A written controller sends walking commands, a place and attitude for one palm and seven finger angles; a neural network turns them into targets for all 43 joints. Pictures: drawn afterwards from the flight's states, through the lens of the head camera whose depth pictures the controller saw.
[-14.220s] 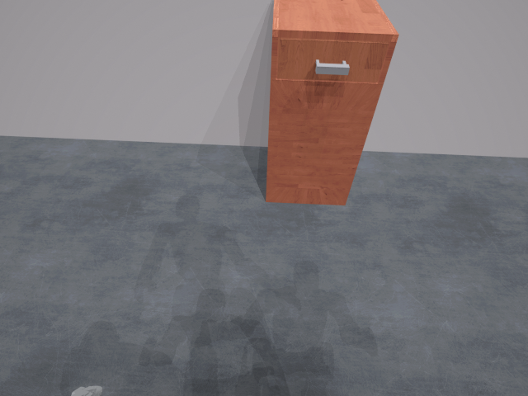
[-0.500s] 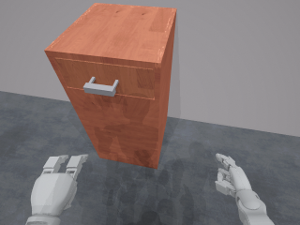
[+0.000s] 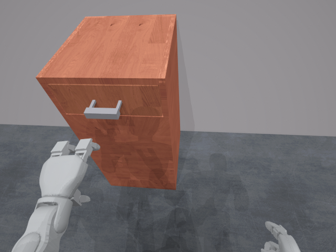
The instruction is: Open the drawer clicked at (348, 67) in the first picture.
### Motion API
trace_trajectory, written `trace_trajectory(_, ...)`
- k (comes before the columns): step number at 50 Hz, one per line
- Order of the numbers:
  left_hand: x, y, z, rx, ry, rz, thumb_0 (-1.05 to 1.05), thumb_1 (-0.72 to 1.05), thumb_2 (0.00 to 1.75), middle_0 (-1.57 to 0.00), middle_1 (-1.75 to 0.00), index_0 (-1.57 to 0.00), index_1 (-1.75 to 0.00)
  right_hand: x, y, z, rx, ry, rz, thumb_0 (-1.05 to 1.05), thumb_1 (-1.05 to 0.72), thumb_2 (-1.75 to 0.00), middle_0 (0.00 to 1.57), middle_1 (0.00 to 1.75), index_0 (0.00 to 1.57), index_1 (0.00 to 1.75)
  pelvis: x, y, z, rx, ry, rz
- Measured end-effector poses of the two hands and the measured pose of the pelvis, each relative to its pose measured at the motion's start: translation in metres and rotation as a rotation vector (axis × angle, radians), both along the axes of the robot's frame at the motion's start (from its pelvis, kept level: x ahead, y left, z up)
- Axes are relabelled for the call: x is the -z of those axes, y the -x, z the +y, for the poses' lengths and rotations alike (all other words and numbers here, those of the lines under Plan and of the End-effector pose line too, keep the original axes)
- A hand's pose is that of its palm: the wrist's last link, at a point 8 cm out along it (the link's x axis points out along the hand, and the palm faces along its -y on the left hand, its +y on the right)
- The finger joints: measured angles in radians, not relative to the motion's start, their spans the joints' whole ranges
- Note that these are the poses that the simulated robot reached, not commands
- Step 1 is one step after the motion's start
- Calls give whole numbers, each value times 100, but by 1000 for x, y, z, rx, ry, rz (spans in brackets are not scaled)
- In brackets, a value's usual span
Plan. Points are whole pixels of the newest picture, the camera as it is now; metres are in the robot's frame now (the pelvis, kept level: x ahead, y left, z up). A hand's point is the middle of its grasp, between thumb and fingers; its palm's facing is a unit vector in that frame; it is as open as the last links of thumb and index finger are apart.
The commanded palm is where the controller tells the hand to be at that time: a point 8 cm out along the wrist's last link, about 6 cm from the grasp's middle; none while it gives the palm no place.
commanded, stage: raise the hand with hooked fingers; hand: left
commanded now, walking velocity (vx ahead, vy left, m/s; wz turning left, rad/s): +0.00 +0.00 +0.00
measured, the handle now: (104, 108) +0.53 +0.28 +0.00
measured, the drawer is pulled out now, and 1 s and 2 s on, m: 0.00 0.00 0.00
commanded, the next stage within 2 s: move the hooked fingers above the handle in 0.82 s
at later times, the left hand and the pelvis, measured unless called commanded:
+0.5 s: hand (59, 142) +0.31 +0.27 +0.12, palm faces +0.04 -0.05 -1.00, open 13.8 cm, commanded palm +0.28 +0.27 +0.17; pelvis +0.00 +0.03 +0.02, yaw +1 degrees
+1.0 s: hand (65, 145) +0.30 +0.26 +0.11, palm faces +0.05 -0.06 -1.00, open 13.9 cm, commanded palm +0.29 +0.27 +0.17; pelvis +0.00 +0.02 +0.02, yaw +1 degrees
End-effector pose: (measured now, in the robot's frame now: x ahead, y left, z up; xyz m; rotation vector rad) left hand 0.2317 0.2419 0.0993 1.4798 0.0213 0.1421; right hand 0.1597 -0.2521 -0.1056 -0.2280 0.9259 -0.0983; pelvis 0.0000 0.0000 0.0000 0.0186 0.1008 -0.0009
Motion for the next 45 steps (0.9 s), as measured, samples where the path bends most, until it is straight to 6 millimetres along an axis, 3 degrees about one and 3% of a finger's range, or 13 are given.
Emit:
trace_trajectory(11,-35,-25,9,19,-10,4,0,-40,34,-32,-114,-31,-114,-33,-49,53,-81,-73,-155,1,-91,-90,20,30,20,30,-10,1,14,-5,9,-63)
trace_trajectory(20,-61,-43,27,21,-33,23,0,-48,31,-32,-119,-31,-119,-33,-52,85,-145,-110,-121,1,-90,-90,20,30,20,30,-15,0,22,-24,17,-83)
trace_trajectory(26,-72,-55,35,43,-31,46,0,-49,30,-32,-120,-31,-119,-24,-36,82,-125,-104,-58,1,-90,-90,20,30,20,30,-17,-2,26,-25,21,-78)
trace_trajectory(36,-62,-50,30,114,-14,55,0,-49,30,-32,-120,-31,-120,-14,-8,55,-71,-58,39,1,-90,-90,20,30,20,30,-17,-2,29,-20,21,-55)
trace_trajectory(45,-66,-48,30,73,-25,17,0,-49,30,-32,-120,-32,-120,-13,-10,50,-62,-67,28,1,-91,-90,20,30,20,30,-17,1,24,-22,17,-53)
